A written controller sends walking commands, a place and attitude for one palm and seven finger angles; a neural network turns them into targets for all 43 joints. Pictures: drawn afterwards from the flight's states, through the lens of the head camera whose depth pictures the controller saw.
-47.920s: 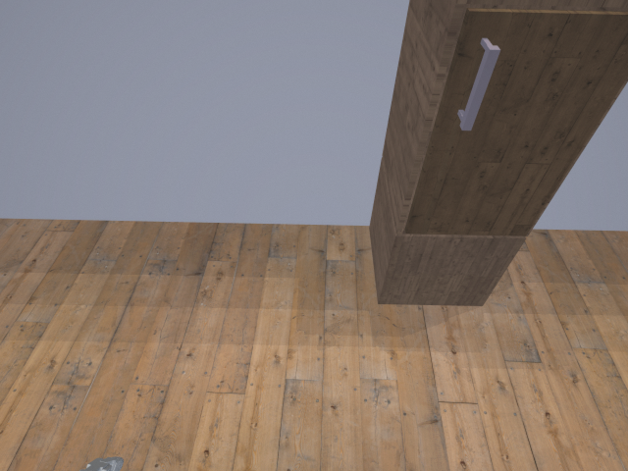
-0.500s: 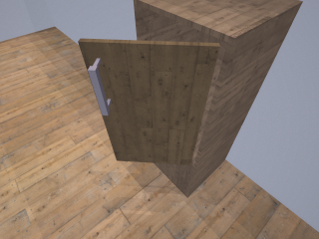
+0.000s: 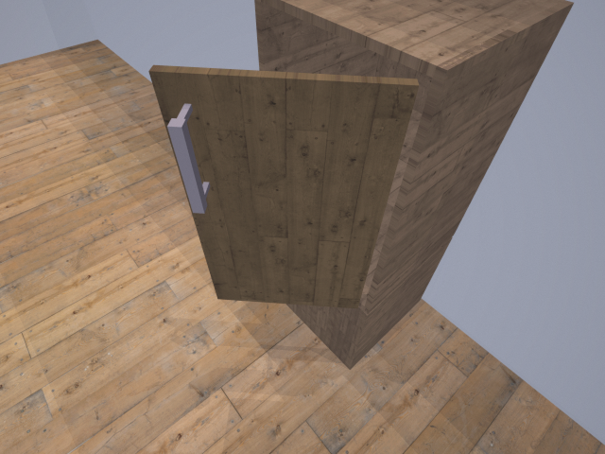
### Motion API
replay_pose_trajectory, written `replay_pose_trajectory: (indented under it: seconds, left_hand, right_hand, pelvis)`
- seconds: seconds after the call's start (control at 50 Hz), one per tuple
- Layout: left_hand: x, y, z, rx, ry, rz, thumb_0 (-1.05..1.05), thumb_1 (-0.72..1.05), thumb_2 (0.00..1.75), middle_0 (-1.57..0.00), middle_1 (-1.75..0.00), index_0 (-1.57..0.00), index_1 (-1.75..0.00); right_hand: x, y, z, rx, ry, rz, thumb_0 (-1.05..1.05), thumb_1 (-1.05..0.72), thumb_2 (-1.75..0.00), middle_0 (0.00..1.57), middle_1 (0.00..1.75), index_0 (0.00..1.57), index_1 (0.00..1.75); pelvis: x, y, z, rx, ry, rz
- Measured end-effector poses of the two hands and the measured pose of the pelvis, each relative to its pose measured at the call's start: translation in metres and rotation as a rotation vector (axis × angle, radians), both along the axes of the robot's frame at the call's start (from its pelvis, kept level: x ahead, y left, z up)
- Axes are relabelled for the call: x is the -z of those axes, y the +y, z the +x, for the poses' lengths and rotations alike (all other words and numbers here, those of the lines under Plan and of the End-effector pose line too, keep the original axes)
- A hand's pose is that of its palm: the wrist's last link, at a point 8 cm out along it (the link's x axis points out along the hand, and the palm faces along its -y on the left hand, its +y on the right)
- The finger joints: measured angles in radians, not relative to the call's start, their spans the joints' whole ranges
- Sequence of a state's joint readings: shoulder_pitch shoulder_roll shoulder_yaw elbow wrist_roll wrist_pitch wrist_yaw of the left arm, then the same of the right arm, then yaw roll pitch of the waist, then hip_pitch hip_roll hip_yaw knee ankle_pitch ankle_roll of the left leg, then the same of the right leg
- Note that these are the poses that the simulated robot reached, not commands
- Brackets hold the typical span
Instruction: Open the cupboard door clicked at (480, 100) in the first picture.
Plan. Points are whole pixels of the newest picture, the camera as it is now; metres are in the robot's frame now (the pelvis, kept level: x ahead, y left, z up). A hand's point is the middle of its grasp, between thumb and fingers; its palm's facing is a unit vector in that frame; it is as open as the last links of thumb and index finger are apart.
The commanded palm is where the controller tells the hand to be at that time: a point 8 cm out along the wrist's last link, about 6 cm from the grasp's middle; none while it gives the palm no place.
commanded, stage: look again from close up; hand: left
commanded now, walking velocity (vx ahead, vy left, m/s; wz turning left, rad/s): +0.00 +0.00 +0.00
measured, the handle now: (193, 161) +0.49 +0.20 +0.12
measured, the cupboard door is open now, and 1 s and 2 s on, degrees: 44 44 44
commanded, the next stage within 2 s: raise the hand with hooked fingers in 0.12 s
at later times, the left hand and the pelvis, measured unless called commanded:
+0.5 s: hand (179, 390) +0.19 +0.16 +0.01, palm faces +0.07 -1.00 +0.00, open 7.8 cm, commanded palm +0.11 +0.23 -0.03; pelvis -0.04 +0.00 -0.03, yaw +2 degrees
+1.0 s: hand (136, 399) +0.17 +0.21 +0.03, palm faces -0.01 -1.00 -0.05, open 10.7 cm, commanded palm +0.14 +0.26 +0.03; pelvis -0.06 -0.02 -0.04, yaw +3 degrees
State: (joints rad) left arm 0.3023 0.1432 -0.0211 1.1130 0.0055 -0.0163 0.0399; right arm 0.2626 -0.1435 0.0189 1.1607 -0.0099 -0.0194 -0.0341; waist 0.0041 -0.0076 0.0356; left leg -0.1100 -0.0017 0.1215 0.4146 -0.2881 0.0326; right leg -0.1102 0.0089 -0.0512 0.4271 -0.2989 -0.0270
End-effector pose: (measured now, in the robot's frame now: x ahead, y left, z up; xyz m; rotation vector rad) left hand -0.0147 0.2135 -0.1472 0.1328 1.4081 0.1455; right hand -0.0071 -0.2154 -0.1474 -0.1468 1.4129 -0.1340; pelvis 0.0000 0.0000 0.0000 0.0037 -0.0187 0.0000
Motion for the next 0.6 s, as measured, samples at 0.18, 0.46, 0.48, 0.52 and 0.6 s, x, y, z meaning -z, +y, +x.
replay_pose_trajectory:
  seconds: [0.18, 0.46, 0.48, 0.52, 0.6]
  left_hand:
    - [0.001, 0.000, -0.006, -0.001, 0.011, -0.007, 0.00, 0.91, 0.90, -0.20, -0.30, -0.20, -0.30]
    - [-0.155, 0.016, 0.172, 0.018, -1.217, 0.011, 0.02, 0.84, 0.85, -0.20, -0.37, -0.20, -0.36]
    - [-0.160, 0.009, 0.178, 0.046, -1.305, -0.037, 0.02, 0.82, 0.84, -0.20, -0.38, -0.20, -0.37]
    - [-0.159, -0.001, 0.179, 0.122, -1.419, -0.119, 0.01, 0.77, 0.83, -0.21, -0.40, -0.21, -0.40]
    - [-0.134, -0.002, 0.153, 0.176, -1.390, -0.176, 0.00, 0.67, 0.79, -0.22, -0.46, -0.22, -0.46]
  right_hand:
    - [-0.001, 0.003, -0.006, 0.004, 0.010, 0.001, 0.01, -0.91, -0.90, 0.20, 0.30, 0.19, 0.30]
    - [-0.033, -0.036, 0.100, -0.087, -0.653, -0.092, 0.02, -0.91, -0.90, 0.20, 0.30, 0.20, 0.30]
    - [-0.039, -0.039, 0.111, -0.098, -0.703, -0.098, 0.02, -0.91, -0.90, 0.20, 0.30, 0.20, 0.30]
    - [-0.049, -0.045, 0.132, -0.123, -0.793, -0.107, 0.02, -0.91, -0.90, 0.20, 0.30, 0.20, 0.30]
    - [-0.067, -0.049, 0.164, -0.171, -0.918, -0.122, 0.02, -0.91, -0.90, 0.20, 0.30, 0.19, 0.30]
  pelvis:
    - [-0.001, 0.002, -0.003, 0.001, 0.002, -0.001]
    - [0.022, 0.002, -0.031, -0.049, 0.103, -0.002]
    - [0.027, 0.000, -0.035, -0.043, 0.121, 0.000]
    - [0.037, -0.004, -0.041, -0.034, 0.144, 0.002]
    - [0.053, -0.012, -0.051, -0.030, 0.161, 0.005]
